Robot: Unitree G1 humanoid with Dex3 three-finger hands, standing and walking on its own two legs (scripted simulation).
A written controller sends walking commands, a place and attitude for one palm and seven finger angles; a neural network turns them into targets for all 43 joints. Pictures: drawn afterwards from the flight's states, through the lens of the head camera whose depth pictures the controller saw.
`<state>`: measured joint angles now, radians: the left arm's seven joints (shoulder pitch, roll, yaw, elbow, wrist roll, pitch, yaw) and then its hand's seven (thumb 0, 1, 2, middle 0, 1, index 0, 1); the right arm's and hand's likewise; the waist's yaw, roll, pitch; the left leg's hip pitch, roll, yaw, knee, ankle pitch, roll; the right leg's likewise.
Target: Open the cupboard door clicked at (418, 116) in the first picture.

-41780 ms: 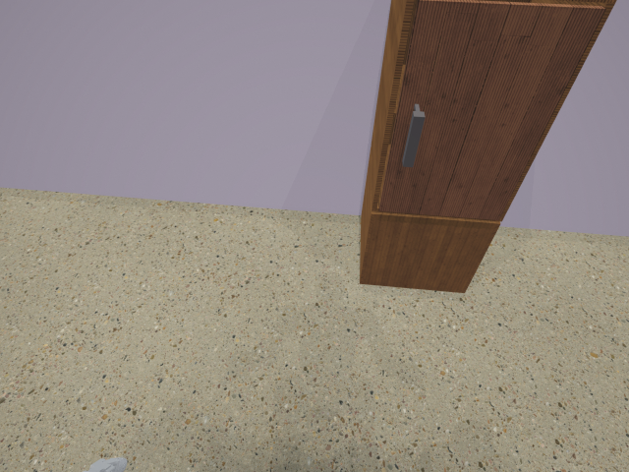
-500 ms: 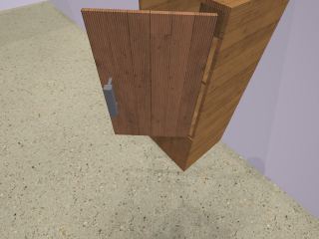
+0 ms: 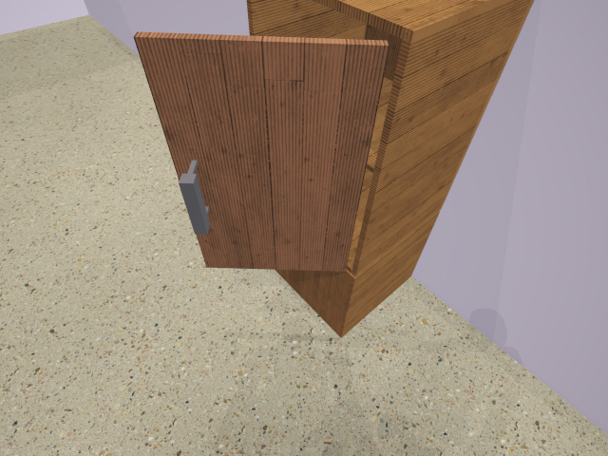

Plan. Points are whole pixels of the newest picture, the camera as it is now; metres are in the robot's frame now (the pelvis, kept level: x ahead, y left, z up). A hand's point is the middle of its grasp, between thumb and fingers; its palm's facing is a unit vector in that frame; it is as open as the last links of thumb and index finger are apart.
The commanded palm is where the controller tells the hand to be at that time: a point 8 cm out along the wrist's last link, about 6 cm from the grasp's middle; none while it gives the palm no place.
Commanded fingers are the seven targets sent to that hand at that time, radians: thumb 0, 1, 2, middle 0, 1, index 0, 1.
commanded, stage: come to a stop and stand still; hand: left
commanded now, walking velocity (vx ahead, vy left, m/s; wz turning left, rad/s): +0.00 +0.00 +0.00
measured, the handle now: (198, 197) +0.58 +0.24 -0.05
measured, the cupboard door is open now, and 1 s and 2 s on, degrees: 48 48 48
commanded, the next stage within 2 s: look again from close up in 0.24 s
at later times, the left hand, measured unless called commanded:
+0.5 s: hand out of the picture +0.01 +0.19 -0.18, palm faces -0.02 -0.98 -0.19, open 7.4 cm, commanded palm none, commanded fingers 0.00 0.90 0.90 -0.20 -0.30 -0.20 -0.30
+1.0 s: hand out of the picture +0.02 +0.23 -0.17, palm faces +0.02 -0.97 -0.23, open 7.4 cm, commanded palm +0.10 +0.28 -0.07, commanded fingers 0.00 0.83 0.87 -0.20 -0.34 -0.20 -0.34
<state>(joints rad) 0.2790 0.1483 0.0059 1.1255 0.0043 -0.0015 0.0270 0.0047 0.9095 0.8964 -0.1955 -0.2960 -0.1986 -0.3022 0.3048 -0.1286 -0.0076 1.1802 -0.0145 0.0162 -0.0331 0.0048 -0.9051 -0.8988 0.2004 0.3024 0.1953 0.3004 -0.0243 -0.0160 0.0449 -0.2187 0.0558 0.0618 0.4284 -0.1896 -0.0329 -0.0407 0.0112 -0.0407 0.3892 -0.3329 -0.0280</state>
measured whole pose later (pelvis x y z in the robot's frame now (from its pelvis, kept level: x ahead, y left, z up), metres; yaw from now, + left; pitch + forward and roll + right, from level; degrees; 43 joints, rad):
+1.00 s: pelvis -0.01 +0.04 -0.01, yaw -2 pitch +0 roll +0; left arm 0.34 0.19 0.02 0.89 -0.01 0.06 0.03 0.01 0.90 0.90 -0.20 -0.30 -0.20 -0.30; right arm 0.26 -0.19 0.01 1.01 0.00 -0.01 -0.02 0.01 -0.91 -0.90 0.20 0.30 0.20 0.30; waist -0.01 -0.01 0.03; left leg -0.30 0.02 0.09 0.54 -0.24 0.02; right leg -0.13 -0.03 0.01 0.51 -0.37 0.03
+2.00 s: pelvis -0.07 +0.04 -0.11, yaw -1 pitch +16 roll -4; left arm 0.22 0.32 0.33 0.19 -0.34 -0.40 -0.43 0.00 -0.12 0.46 -0.27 -0.95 -0.27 -0.95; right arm 0.27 -0.26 -0.01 0.59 0.03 -0.20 -0.07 0.01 -0.90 -0.90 0.20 0.30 0.20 0.30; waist 0.00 0.03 -0.14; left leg -1.07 0.06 0.00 1.21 -0.42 0.03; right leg -0.87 0.00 -0.06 1.19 -0.60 0.02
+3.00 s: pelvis -0.06 +0.02 -0.10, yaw -1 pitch +15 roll -3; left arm 0.01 0.40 0.42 0.39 -0.37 -0.35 -0.51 -0.01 -0.50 0.30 -0.30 -1.20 -0.30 -1.20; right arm 0.28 -0.27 0.02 0.56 0.04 -0.17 -0.08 0.01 -0.90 -0.90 0.20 0.30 0.20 0.30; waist -0.01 0.03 -0.14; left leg -1.01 0.08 -0.01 1.16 -0.41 0.00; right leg -0.82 0.03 -0.07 1.15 -0.59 -0.01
